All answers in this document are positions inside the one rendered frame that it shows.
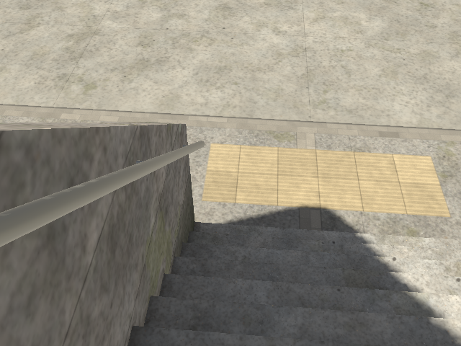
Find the stairs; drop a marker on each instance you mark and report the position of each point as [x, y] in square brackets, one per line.
[236, 285]

